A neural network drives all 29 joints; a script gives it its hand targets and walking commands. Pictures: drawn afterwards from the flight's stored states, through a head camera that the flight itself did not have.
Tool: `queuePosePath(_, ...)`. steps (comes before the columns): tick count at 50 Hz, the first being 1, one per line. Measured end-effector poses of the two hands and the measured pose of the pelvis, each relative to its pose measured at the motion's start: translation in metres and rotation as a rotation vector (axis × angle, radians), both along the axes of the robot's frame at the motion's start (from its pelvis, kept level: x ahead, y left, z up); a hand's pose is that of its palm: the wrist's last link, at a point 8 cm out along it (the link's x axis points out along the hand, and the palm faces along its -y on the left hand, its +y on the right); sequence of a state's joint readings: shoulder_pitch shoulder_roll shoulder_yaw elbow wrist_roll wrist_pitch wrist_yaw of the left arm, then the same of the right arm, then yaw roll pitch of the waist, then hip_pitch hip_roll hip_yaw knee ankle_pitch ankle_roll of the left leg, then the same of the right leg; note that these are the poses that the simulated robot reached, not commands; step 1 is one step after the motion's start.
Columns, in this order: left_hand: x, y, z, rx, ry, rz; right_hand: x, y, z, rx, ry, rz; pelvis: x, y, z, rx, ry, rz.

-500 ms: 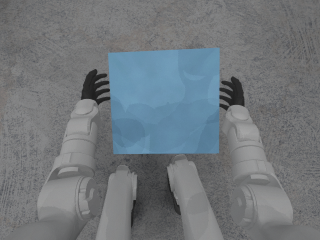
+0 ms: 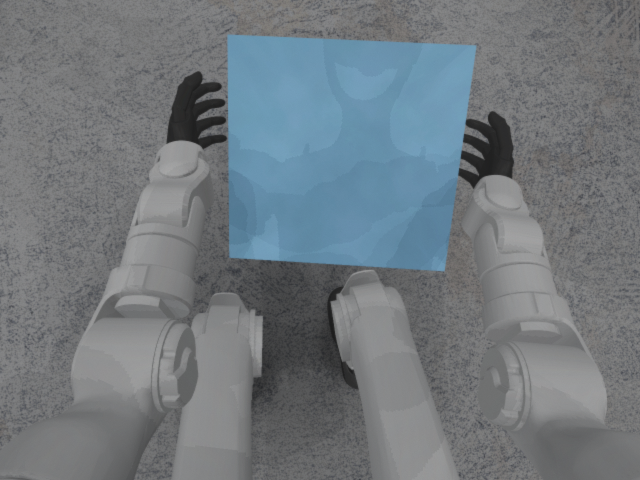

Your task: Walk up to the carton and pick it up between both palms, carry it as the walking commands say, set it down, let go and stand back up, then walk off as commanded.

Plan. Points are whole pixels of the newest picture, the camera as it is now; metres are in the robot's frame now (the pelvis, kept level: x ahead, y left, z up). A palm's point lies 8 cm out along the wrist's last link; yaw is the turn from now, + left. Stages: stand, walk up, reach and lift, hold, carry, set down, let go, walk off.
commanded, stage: set down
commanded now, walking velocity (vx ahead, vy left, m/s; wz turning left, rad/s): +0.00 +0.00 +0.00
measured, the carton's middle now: (341, 157) +0.48 -0.11 -0.23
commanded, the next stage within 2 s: none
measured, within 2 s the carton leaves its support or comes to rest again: rests again in 1.86 s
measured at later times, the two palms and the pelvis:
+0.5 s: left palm (204, 135) +0.53 +0.08 -0.19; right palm (467, 166) +0.44 -0.28 -0.19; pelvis +0.00 -0.01 -0.05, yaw +2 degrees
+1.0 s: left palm (192, 139) +0.53 +0.10 -0.22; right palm (448, 146) +0.48 -0.27 -0.22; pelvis -0.01 -0.02 -0.08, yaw +2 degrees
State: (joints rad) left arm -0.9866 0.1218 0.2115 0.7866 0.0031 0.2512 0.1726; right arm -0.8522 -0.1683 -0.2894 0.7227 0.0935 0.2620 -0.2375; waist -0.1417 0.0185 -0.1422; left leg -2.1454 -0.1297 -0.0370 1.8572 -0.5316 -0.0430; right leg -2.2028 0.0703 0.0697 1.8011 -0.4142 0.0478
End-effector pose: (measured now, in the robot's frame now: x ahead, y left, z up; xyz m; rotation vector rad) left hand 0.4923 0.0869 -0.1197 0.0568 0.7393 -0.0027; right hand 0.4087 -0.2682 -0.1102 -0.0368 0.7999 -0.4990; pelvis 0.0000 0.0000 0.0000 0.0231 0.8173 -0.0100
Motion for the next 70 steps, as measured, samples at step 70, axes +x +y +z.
queuePosePath(70,0.041,-0.022,-0.121,0.020,0.049,-0.091,0.017,-0.024,-0.139,0.056,0.139,0.109,-0.001,0.002,-0.085,-0.037,-0.135,0.042)
